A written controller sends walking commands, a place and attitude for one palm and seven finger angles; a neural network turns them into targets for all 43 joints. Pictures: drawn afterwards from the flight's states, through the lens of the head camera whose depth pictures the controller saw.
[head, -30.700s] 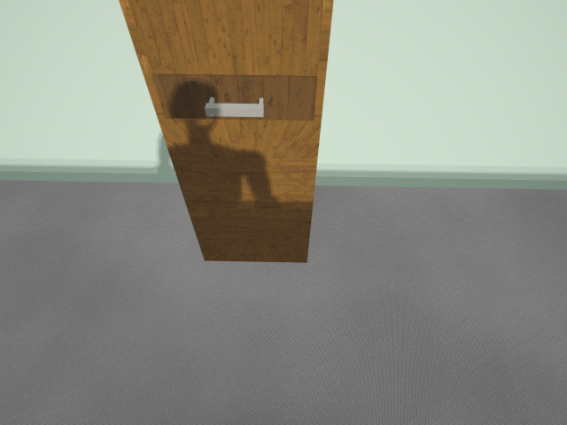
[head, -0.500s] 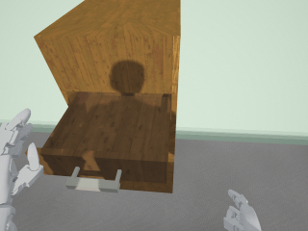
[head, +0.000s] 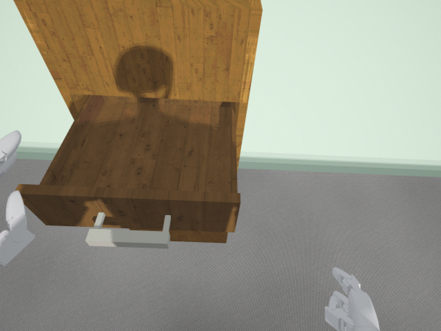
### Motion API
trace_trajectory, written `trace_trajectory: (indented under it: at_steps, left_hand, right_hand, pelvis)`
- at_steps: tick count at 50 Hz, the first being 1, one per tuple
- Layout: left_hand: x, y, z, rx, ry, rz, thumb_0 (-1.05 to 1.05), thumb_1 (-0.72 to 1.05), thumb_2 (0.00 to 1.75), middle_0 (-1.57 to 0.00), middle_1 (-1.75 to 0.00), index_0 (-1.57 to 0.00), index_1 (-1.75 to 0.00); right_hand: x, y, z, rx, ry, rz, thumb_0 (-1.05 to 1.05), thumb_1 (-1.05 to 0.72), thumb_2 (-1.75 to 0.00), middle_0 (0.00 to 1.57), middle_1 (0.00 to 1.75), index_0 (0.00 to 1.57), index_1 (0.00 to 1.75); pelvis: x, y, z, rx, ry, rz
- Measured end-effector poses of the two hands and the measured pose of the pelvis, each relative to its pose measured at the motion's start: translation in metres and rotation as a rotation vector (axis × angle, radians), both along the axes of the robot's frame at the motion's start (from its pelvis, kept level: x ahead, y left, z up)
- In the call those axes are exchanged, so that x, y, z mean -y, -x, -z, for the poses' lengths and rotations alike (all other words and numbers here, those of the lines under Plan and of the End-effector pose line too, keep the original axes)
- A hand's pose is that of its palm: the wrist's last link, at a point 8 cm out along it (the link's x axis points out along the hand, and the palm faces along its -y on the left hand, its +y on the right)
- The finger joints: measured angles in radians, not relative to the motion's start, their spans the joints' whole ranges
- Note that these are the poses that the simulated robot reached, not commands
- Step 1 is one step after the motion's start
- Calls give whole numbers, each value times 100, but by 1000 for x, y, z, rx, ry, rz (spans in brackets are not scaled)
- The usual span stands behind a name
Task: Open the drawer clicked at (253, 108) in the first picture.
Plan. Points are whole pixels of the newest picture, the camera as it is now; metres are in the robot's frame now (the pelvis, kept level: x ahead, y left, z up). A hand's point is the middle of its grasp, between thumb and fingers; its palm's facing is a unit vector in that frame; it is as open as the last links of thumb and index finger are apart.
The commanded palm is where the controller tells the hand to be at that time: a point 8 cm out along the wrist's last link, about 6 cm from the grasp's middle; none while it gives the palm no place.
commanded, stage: step back with the hand held close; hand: left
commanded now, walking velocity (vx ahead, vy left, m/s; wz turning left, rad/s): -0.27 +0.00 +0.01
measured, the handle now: (131, 228) +0.29 +0.18 +0.01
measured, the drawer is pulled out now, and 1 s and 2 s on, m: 0.27 0.27 0.27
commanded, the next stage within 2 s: stop stepping back and stand still in 0.68 s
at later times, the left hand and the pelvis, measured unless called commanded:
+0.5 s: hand out of the picture +0.10 +0.21 +0.19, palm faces +0.44 -0.81 -0.40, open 7.4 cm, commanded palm +0.03 +0.25 +0.20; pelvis -0.09 -0.03 -0.01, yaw +2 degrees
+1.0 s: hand out of the picture -0.01 +0.16 +0.18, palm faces +0.35 -0.81 -0.47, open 7.4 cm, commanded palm -0.08 +0.21 +0.20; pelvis -0.20 -0.07 +0.01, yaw +1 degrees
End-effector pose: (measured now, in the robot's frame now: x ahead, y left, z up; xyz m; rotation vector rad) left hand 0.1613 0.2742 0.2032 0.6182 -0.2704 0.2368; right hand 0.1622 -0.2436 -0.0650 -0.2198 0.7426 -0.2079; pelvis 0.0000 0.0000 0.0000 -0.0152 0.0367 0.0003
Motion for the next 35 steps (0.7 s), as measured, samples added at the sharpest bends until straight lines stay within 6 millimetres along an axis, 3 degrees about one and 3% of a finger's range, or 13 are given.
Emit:
trace_trajectory:
  at_steps: [6,12,20,27,31,35]
  left_hand:
    - [-3,24,3,39,27,-46,2,89,90,-22,-30,-22,-30]
    - [9,51,3,61,61,-73,2,89,90,-22,-30,-21,-30]
    - [29,87,-1,149,34,-72,2,89,90,-22,-30,-22,-30]
    - [25,108,5,152,99,-80,2,89,90,-22,-30,-22,-30]
    - [23,128,8,143,88,-44,2,89,90,-22,-30,-21,-30]
    - [23,152,-1,138,31,-36,2,89,90,-22,-30,-22,-30]
  right_hand:
    - [-17,8,1,54,-1,-57,1,-90,-90,20,30,20,30]
    - [-23,32,9,68,-24,-98,1,-90,-90,20,30,20,30]
    - [7,83,27,3,-29,-77,1,-90,-90,20,30,21,30]
    - [35,120,7,-43,38,-41,1,-90,-90,20,30,20,30]
    - [39,132,2,-28,84,-59,1,-90,-90,20,30,20,30]
    - [31,146,1,0,49,-66,1,-90,-90,20,30,20,30]
  pelvis:
    - [-2,18,4,11,-4,6]
    - [6,41,7,38,7,3]
    - [26,71,15,70,-22,-28]
    - [33,94,3,50,-63,-42]
    - [26,118,7,36,-45,-62]
    - [28,137,6,39,-33,-61]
